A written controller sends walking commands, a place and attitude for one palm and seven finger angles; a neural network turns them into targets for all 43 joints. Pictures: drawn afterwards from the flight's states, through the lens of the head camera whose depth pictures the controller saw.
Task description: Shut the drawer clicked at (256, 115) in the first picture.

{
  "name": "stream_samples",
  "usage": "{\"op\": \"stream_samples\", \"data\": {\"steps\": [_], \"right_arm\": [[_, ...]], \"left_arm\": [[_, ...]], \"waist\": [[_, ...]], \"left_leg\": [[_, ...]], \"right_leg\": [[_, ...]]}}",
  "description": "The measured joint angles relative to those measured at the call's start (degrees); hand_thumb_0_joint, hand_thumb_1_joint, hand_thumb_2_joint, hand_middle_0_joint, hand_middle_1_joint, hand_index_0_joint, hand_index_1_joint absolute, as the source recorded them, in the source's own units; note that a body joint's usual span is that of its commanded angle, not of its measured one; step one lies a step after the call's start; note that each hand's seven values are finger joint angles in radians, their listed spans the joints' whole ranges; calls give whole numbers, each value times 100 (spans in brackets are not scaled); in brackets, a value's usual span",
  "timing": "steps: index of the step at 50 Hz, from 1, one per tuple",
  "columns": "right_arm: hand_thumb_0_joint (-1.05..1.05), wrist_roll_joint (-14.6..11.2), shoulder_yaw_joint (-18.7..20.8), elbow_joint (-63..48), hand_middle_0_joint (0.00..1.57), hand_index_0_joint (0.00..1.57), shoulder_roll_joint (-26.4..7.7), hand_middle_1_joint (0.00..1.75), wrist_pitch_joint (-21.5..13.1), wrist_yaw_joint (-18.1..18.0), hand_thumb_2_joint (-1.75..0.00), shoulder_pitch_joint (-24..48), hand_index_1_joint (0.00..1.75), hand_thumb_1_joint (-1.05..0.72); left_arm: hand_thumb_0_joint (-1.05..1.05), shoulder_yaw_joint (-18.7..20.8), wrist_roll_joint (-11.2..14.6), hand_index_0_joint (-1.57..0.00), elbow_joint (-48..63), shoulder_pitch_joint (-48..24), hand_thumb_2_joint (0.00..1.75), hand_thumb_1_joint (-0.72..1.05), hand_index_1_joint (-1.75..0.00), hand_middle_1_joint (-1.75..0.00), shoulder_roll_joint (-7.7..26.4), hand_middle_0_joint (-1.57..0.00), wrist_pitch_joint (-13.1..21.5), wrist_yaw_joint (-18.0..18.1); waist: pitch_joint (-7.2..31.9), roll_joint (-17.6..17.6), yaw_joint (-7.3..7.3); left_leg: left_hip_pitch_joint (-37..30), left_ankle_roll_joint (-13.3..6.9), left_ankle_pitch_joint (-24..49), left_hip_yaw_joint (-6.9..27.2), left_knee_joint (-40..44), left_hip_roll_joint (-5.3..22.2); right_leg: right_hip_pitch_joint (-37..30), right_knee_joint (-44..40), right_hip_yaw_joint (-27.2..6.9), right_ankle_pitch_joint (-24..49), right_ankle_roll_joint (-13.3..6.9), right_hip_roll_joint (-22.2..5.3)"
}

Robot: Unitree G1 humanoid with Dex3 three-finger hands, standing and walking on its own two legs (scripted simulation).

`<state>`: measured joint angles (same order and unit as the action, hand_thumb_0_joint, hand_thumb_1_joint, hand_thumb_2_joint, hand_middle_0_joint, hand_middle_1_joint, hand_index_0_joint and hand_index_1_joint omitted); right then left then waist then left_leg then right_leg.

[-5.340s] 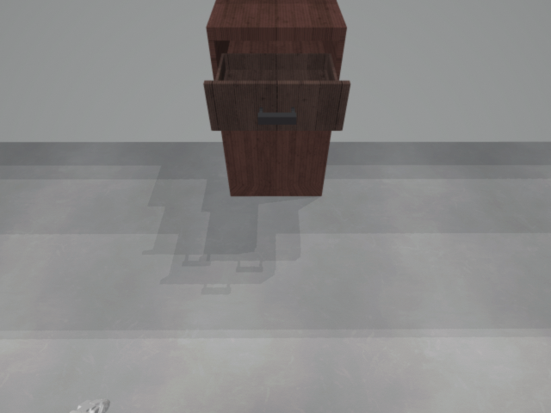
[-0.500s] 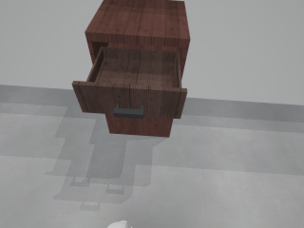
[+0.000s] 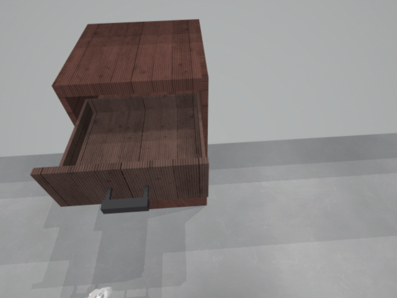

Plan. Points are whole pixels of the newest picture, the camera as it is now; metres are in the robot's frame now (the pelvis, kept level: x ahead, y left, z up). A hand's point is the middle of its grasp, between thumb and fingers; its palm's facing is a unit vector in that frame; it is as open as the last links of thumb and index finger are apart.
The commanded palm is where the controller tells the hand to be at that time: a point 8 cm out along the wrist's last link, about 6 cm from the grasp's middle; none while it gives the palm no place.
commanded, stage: come to a stop and stand still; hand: left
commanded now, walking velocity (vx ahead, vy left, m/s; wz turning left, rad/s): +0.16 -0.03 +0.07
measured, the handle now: (126, 197) +0.36 +0.20 -0.06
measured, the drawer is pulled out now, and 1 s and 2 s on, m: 0.29 0.29 0.29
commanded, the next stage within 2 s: look again from close up in 0.96 s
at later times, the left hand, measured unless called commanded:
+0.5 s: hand out of the picture +0.06 +0.17 -0.17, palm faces +0.08 -0.97 -0.21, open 7.4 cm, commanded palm none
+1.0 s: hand out of the picture +0.11 +0.14 -0.15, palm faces +0.02 -0.97 -0.24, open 7.4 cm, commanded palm none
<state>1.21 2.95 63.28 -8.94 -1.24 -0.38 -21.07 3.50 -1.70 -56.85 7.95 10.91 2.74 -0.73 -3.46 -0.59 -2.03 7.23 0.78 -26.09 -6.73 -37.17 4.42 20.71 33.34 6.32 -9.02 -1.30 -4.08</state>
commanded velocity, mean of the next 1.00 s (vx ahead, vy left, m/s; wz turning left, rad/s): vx -0.08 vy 0.01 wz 0.00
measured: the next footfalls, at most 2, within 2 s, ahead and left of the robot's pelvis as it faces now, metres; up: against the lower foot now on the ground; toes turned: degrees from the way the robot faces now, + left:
left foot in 0.30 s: +0.09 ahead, +0.09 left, +0.00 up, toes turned +2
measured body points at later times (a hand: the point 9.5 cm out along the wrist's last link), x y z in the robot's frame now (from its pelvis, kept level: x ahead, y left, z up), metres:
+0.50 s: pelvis +0.06 -0.01 +0.01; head +0.09 +0.00 +0.46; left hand +0.06 +0.22 -0.15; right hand +0.14 -0.23 -0.14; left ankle +0.10 +0.10 -0.72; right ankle +0.03 -0.11 -0.71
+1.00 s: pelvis +0.04 -0.04 +0.01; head +0.06 -0.05 +0.46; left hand +0.11 +0.19 -0.13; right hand +0.08 -0.28 -0.15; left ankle +0.05 +0.09 -0.72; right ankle +0.02 -0.12 -0.72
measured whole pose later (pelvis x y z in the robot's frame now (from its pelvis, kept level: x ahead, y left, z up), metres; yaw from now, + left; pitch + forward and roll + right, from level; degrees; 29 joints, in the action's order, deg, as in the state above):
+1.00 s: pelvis +0.04 -0.04 +0.01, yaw +1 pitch -2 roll +1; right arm 0.7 0.6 59.7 -10.6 1.4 -0.6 -13.3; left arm -0.9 -0.7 -54.7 12.8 10.3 0.4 2.6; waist -3.1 0.0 -0.5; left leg 13.3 1.2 -15.1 -0.7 -30.0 1.2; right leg 10.6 30.7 4.6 -18.9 -3.4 1.3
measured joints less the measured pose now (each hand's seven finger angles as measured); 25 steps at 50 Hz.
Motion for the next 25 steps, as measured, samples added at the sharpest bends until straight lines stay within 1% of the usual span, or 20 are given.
{"op": "stream_samples", "data": {"steps": [1,2,3,4,5,6,7,10,12,14,15,17,19,22,25], "right_arm": [[0,-19,-5,46,20,20,-30,30,59,-3,-90,34,30,-92],[1,-28,-1,79,20,20,-49,30,105,-5,-90,71,30,-92],[1,-27,5,95,20,20,-62,30,133,-4,-90,111,30,-92],[1,-22,12,90,20,20,-71,30,148,-3,-90,151,30,-92],[1,-17,9,72,20,20,-78,30,149,-8,-90,196,30,-92],[1,-17,-1,42,20,20,-74,30,146,-24,-90,247,30,-92],[1,-26,-20,5,20,20,-63,30,141,-44,-90,301,30,-92],[1,-63,-81,-90,20,19,-15,30,144,-95,-90,499,30,-92],[1,-80,-110,-139,20,19,15,30,166,-117,-90,646,30,-92],[1,-76,-95,-144,20,20,-24,30,194,-159,-90,745,30,-94],[1,-78,-86,-141,20,20,-31,30,191,-157,-90,789,30,-94],[2,-64,-92,-148,20,20,14,30,205,-167,-90,883,30,-95],[2,-64,-115,-202,20,20,47,30,205,-178,-90,954,30,-95],[1,-51,-127,-272,20,20,59,30,208,-199,-90,1129,30,-94],[1,-48,-111,-339,20,20,50,30,219,-185,-90,1343,30,-93]], "left_arm": [[0,-30,17,-19,-18,-8,90,91,-30,-30,-54,-19,34,17],[0,-56,32,-19,-39,13,90,91,-30,-30,-104,-19,45,30],[0,-75,45,-20,-68,56,90,91,-30,-30,-153,-19,37,50],[0,-91,53,-20,-106,112,90,91,-30,-30,-202,-19,16,77],[0,-106,55,-20,-149,179,90,91,-30,-30,-249,-20,-6,108],[0,-65,71,-20,-185,241,90,92,-30,-30,-269,-20,-13,185],[-1,-55,70,-20,-223,294,90,93,-30,-30,-254,-20,-27,232],[-1,-107,46,-20,-347,405,90,94,-30,-30,-214,-20,-113,261],[0,-137,59,-20,-413,458,90,94,-30,-30,-216,-20,-184,267],[0,-148,82,-20,-468,511,90,93,-30,-30,-236,-20,-258,271],[0,-145,93,-20,-486,528,90,93,-30,-30,-235,-20,-300,272],[0,-132,106,-20,-507,526,90,92,-30,-30,-193,-20,-393,290],[0,-136,113,-20,-499,524,90,92,-30,-30,-157,-20,-458,296],[0,-146,108,-20,-481,508,90,91,-30,-30,-135,-20,-491,295],[0,-159,99,-20,-473,533,90,91,-30,-30,-138,-20,-480,306]], "waist": [[-52,-88,-7],[-76,-137,1],[-83,-163,15],[-74,-177,29],[-53,-177,42],[-32,-171,51],[-13,-154,64],[4,-99,151],[-15,-90,209],[-35,-102,246],[-53,-81,262],[-114,116,330],[-138,262,391],[-176,321,435],[-195,252,438]], "left_leg": [[288,-62,-267,181,-716,6],[582,-110,-352,301,-1376,-19],[855,-137,-269,358,-1906,-37],[1091,-146,-127,369,-2248,-40],[1281,-129,18,353,-2392,-37],[1423,-90,139,339,-2347,-32],[1501,-41,223,316,-2131,-32],[1466,74,417,267,-1074,-72],[1312,113,692,284,-368,-111],[1037,114,1212,290,385,-134],[945,15,1458,285,569,-144],[861,-160,1381,201,583,-250],[796,-235,1329,132,706,-345],[776,-272,1453,95,914,-428],[816,-244,1560,83,1007,-426]], "right_leg": [[-24,124,68,-163,-56,59],[-96,122,117,-293,-96,103],[-200,28,154,-356,-119,144],[-317,-117,185,-360,-132,182],[-427,-281,206,-310,-113,210],[-523,-435,228,-264,-119,238],[-604,-566,242,-231,-135,259],[-749,-764,231,-211,-147,297],[-777,-717,217,-277,-124,326],[-763,-511,224,-432,-78,348],[-734,-363,222,-535,-49,340],[-730,-219,145,-622,24,226],[-674,-48,12,-871,72,158],[-542,500,-254,-1439,100,158],[-576,649,-381,-1586,135,189]]}}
